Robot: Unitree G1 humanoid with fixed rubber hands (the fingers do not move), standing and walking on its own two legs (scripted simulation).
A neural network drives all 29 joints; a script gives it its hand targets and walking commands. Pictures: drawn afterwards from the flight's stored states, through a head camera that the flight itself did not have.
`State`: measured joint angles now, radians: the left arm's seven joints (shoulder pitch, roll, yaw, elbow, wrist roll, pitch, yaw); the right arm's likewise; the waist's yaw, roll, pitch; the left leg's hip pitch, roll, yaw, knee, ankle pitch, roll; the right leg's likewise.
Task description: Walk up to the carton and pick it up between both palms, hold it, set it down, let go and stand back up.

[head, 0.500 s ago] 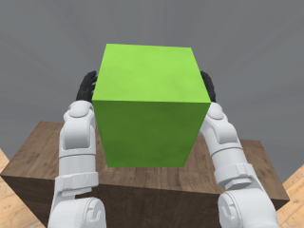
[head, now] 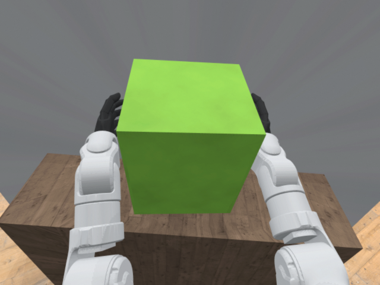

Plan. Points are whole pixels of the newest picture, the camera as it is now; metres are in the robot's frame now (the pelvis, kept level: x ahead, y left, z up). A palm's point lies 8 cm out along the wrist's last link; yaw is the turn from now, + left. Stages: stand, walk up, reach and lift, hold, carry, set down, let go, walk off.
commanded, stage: hold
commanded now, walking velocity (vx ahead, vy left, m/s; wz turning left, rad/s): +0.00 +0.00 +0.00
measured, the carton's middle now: (185, 141) +0.36 +0.00 +0.16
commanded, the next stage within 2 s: none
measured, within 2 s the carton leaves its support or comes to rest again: neither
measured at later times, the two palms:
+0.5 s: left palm (103, 132) +0.35 +0.15 +0.19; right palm (258, 130) +0.36 -0.15 +0.19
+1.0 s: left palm (106, 132) +0.36 +0.15 +0.19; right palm (257, 130) +0.36 -0.15 +0.19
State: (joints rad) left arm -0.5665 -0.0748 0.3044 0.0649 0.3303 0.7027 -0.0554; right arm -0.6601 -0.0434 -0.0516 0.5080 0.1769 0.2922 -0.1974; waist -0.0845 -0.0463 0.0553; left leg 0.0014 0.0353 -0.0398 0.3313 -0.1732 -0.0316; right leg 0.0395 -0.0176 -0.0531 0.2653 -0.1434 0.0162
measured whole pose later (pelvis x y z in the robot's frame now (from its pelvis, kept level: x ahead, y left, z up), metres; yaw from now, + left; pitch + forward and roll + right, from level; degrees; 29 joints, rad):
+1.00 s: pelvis +0.00 +0.00 +0.00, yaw +1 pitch -9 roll -1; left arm -0.56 -0.07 0.30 0.06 0.33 0.70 -0.06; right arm -0.66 -0.05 -0.04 0.50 0.18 0.29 -0.20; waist -0.09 -0.05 0.05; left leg 0.01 0.03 -0.05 0.33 -0.17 -0.03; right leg 0.05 -0.02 -0.06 0.26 -0.15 0.02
